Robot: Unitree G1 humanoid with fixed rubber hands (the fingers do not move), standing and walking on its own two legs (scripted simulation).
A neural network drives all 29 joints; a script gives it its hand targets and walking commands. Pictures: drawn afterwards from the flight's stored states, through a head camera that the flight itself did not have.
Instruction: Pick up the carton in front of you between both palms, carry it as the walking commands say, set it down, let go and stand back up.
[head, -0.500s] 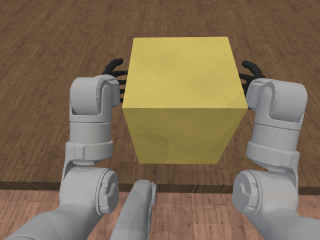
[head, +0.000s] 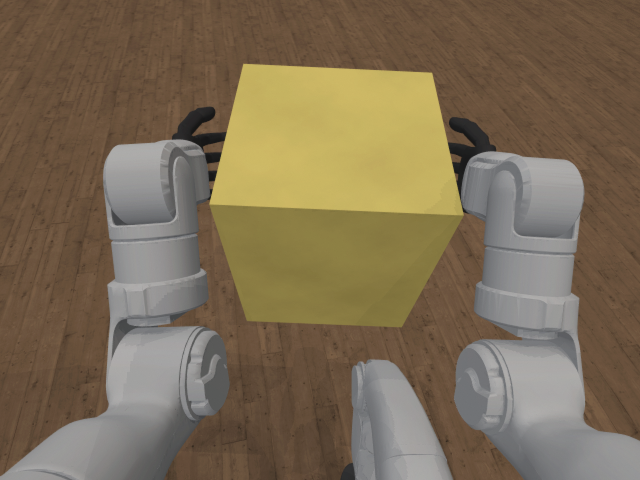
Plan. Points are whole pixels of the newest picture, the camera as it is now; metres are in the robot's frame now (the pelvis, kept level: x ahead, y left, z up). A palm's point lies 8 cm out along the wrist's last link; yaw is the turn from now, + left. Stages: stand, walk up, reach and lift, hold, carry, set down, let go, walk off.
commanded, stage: carry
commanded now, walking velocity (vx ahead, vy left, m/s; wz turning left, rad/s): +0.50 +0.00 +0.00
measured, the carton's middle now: (330, 208) +0.40 -0.02 +0.13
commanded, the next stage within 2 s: none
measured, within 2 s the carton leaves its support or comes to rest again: neither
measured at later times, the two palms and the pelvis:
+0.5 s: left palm out of the picture +0.67 +0.15 +0.30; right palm out of the picture +0.70 -0.15 +0.30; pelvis +0.30 -0.03 +0.12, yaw +2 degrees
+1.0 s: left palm out of the picture +0.93 +0.14 +0.26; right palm out of the picture +0.92 -0.15 +0.26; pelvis +0.56 +0.00 +0.14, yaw -1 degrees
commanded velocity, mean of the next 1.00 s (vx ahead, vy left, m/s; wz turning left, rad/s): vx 0.50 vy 0.00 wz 0.00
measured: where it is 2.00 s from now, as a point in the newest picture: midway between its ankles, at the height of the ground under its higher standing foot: (294, 203)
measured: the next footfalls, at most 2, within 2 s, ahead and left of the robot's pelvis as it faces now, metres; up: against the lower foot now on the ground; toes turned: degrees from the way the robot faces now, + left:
right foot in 0.14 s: +0.36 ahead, -0.11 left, +0.13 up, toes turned -6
left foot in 0.64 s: +0.53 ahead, +0.10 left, +0.13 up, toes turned +7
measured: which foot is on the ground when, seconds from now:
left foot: down 0.00-0.14, up 0.16-0.62, down 0.64-1.00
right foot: up 0.00-0.12, down 0.14-0.66, up 0.68-1.00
